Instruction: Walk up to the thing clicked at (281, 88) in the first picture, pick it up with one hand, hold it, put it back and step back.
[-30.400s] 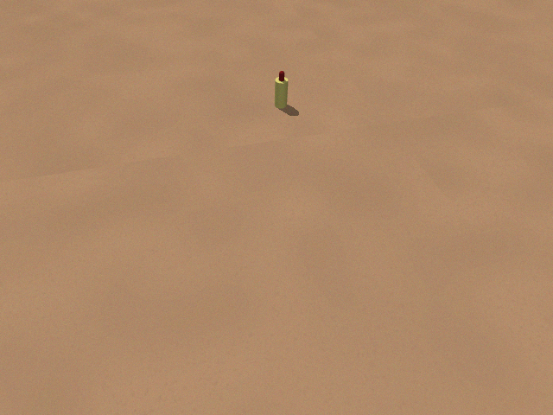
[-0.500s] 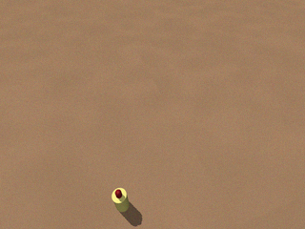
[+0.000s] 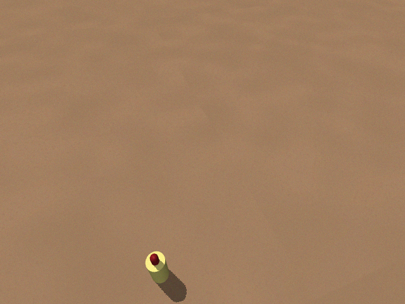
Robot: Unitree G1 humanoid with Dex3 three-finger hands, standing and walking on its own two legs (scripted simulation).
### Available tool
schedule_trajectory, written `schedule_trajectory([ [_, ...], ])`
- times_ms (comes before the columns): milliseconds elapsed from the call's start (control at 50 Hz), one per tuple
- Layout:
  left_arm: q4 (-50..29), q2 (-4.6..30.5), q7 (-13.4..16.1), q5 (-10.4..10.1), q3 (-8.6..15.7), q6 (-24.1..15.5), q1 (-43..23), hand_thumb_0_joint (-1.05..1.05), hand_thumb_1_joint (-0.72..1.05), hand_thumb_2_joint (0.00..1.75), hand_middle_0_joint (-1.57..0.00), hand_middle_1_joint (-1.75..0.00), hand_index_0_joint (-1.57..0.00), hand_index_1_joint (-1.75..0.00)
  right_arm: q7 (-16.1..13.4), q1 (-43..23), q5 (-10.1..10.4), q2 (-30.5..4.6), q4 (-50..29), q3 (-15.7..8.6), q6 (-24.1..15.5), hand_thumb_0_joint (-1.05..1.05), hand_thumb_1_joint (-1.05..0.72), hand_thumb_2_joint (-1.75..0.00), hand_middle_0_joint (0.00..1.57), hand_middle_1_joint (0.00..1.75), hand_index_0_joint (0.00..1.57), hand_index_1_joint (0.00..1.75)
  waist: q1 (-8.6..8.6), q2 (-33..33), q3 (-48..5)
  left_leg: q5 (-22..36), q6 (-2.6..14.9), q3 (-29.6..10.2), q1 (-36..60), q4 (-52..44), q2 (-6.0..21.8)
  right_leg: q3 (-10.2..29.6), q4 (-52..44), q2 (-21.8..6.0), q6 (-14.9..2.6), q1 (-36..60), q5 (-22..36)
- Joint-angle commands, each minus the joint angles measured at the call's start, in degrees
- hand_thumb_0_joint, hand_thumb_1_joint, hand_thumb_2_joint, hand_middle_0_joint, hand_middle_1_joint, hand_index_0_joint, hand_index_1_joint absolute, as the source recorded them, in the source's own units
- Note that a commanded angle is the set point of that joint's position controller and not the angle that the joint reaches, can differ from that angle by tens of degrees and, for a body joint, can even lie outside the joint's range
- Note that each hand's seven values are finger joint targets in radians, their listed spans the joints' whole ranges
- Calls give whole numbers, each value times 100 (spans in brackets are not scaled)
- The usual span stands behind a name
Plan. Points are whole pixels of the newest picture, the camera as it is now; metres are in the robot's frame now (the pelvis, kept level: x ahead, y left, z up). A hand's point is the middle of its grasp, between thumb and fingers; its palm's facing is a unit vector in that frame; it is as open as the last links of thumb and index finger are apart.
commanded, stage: stand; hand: left
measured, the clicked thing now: (157, 265) +0.39 +0.19 -0.66
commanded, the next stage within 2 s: step back in 0.42 s
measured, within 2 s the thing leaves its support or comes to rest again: neither
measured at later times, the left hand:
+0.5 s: hand out of the picture +0.07 +0.25 -0.16, palm faces +0.01 -0.94 -0.35, open 7.4 cm
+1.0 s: hand out of the picture +0.04 +0.32 -0.18, palm faces -0.09 -0.93 -0.36, open 7.4 cm
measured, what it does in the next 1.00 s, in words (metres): walks backwards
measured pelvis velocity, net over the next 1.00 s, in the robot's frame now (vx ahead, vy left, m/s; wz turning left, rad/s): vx -0.08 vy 0.07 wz -0.04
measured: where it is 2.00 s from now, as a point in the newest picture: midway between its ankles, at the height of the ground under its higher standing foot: outside the picture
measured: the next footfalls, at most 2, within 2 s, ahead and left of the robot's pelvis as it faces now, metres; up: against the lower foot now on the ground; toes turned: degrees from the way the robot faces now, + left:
right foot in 1.18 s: -0.11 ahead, -0.06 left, +0.00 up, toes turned -1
left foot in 1.52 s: -0.18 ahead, +0.17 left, +0.00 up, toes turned -4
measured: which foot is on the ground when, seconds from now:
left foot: down 0.00-1.00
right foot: down 0.00-0.74, up 0.76-1.00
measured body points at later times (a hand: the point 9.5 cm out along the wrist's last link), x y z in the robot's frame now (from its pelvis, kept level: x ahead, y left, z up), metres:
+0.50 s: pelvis -0.01 +0.00 +0.00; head +0.01 -0.01 +0.44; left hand +0.07 +0.30 -0.13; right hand +0.07 -0.31 -0.14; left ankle +0.00 +0.13 -0.75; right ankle +0.00 -0.12 -0.75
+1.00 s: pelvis -0.08 +0.07 -0.02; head -0.01 +0.09 +0.42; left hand +0.05 +0.37 -0.16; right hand -0.02 -0.25 -0.13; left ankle -0.06 +0.14 -0.75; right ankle -0.12 -0.08 -0.69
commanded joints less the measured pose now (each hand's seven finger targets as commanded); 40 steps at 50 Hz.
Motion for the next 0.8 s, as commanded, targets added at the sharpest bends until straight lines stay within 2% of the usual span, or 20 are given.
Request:
schedule_trajectory([
  [0, -328, 1190, 45, -21, 191, -112, -232, 0, 90, 90, -20, -30, -20, -30, -58, -238, 13, -1129, -331, -211, -116, 0, -90, -90, 20, 30, 20, 30, 14, -72, -298, 717, 159, -425, -103, -304, 627, 558, -274, -658, -127, 69, 657],
  [160, -363, 1204, 33, -31, 185, -105, -233, 0, 90, 90, -20, -30, -20, -30, -45, -178, 9, -1144, -301, -204, -111, 0, -90, -90, 20, 30, 20, 30, -2, 42, -217, 457, 141, -380, -255, -350, 598, 593, -335, -632, -110, 40, 399],
  [280, -406, 1238, 44, -22, 179, -135, -217, 0, 90, 90, -20, -30, -20, -30, -39, -204, 12, -1173, -345, -219, -110, 0, -90, -90, 20, 30, 20, 30, -23, -109, -383, 703, 175, -384, -52, -261, 649, 601, -289, -664, -122, 68, 730],
  [340, -411, 1249, 45, -33, 182, -125, -191, 0, 90, 90, -20, -30, -20, -30, -36, -196, 8, -1156, -338, -214, -100, 0, -90, -90, 20, 30, 20, 30, 7, -60, -293, 542, 176, -395, -174, -319, 637, 581, -312, -648, -130, 68, 502],
  [380, -433, 1243, 35, -34, 186, -122, -219, 0, 90, 90, -20, -30, -20, -30, -42, -198, 8, -1186, -350, -205, -117, 0, -90, -90, 20, 30, 20, 30, 8, 42, -364, 664, 178, -378, -149, -304, 655, 599, -260, -662, -137, 111, 716],
  [400, -556, 1676, 51, -144, 493, -64, -140, 0, 90, 90, -20, -30, -20, -30, -3, -407, 39, -1466, -486, -306, -14, 0, -90, -90, 20, 30, 20, 30, 43, -52, 306, 1365, 311, -463, -642, 369, 517, 721, 179, -598, -175, -391, 1554],
  [440, -716, 1665, 80, -156, 546, -39, 30, 0, 90, 90, -20, -30, -20, -30, 1, -232, 124, -1311, -644, -317, 48, 0, -90, -90, 20, 30, 20, 30, 5, -187, -115, 1477, 318, -269, -561, 958, 389, 773, 341, -756, -420, -261, 2144],
  [480, -964, 1736, 84, -131, 615, 0, -122, 0, 90, 90, -20, -30, -20, -30, -1, -4, 121, -1283, -761, -363, 118, 0, -90, -90, 20, 30, 20, 30, -81, -544, -577, 915, 281, -55, -634, 1692, 90, 1136, 280, -1150, -834, -227, 2205],
  [500, -1094, 1782, 86, -100, 633, 24, -261, 0, 90, 90, -20, -30, -20, -30, 15, -29, 112, -1264, -829, -399, 163, 0, -90, -90, 20, 30, 20, 30, -82, -724, -622, 96, 264, 29, -699, 2195, -136, 1346, 214, -1422, -1084, -406, 2190],
  [520, -1237, 1824, 104, -46, 646, 43, -462, 0, 90, 90, -20, -30, -20, -30, 23, 102, 88, -1249, -867, -438, 218, 0, -90, -90, 20, 30, 20, 30, -131, -1003, -620, -1115, 295, 7, -806, 2771, -278, 1569, 159, -1756, -1344, -648, 2126],
  [540, -1396, 1830, 111, 21, 666, 58, -508, 0, 90, 90, -20, -30, -20, -30, 46, 151, 67, -1262, -976, -475, 272, 0, -90, -90, 20, 30, 20, 30, -94, -1119, -532, -1971, 354, -156, -983, 3431, -336, 1693, 213, -1958, -1555, -885, 2073],
  [560, -1501, 1829, 123, 54, 679, 64, -632, 0, 90, 90, -20, -30, -20, -30, 68, 303, 73, -1234, -1046, -475, 308, 0, -90, -90, 20, 30, 20, 30, -188, -1184, -504, -2113, 418, -365, -1120, 3644, -225, 1578, 337, -1980, -1574, -958, 2070],
  [620, -1702, 1687, 133, 80, 610, 108, -761, 0, 90, 90, -20, -30, -20, -30, 65, 475, 109, -1291, -1139, -507, 275, 0, -90, -90, 20, 30, 20, 30, -169, -1139, -533, -1740, 346, -210, -1234, 3182, -194, 1257, 838, -1626, -1323, -848, 2264],
  [660, -1837, 1685, 128, 29, 588, 190, -801, 0, 90, 90, -20, -30, -20, -30, 46, 780, 43, -1262, -1097, -516, 208, 0, -90, -90, 20, 30, 20, 30, -287, -960, -635, -718, 316, -1, -1016, 1501, -118, 1049, 1406, -1323, -898, -566, 1762],
  [680, -1884, 1578, 102, -18, 546, 267, -744, 0, 90, 90, -20, -30, -20, -30, 32, 778, -55, -1292, -1097, -557, 166, 0, -90, -90, 20, 30, 20, 30, -294, -415, -453, 431, 261, -191, -844, 706, -5, 829, 1932, -951, -673, -818, 1201],
  [700, -1991, 1202, 104, -102, 486, 331, -512, 0, 90, 90, -20, -30, -20, -30, -2, 650, -219, -1753, -1240, -683, 120, 0, -90, -90, 20, 30, 20, 30, -146, 913, -387, 2024, 405, -1725, -551, 164, 1052, 538, 2898, -6, -315, -1559, -310],
  [720, -1927, 1151, 159, -95, 488, 379, -410, 0, 90, 90, -20, -30, -20, -30, -5, 396, -187, -2143, -1335, -742, 82, 0, -90, -90, 20, 30, 20, 30, -33, 1139, -276, 3159, 768, -2314, -413, 222, 1555, 886, 3601, 737, -207, -2220, -2482],
  [740, -1895, 1292, 223, -42, 523, 391, -329, 0, 90, 90, -20, -30, -20, -30, -20, 368, -117, -2291, -1466, -784, 80, 0, -90, -90, 20, 30, 20, 30, -221, 1161, -479, 3235, 1039, -2623, -546, 258, 1852, 1431, 4196, 817, -175, -2125, -2889],
  [760, -1862, 1363, 258, -17, 546, 403, -460, 0, 90, 90, -20, -30, -20, -30, -65, 257, -123, -2107, -1506, -765, 81, 0, -90, -90, 20, 30, 20, 30, -222, 842, -456, 3004, 942, -2386, -509, 275, 1747, 1663, 4543, 794, -203, -2199, -2637],
  [780, -1815, 1414, 261, -60, 537, 404, -389, 0, 90, 90, -20, -30, -20, -30, -111, -53, -130, -1875, -1536, -698, 69, 0, -90, -90, 20, 30, 20, 30, -21, 672, -425, 2951, 815, -1802, -315, 443, 1411, 1729, 4856, 763, -207, -2372, -2251],
])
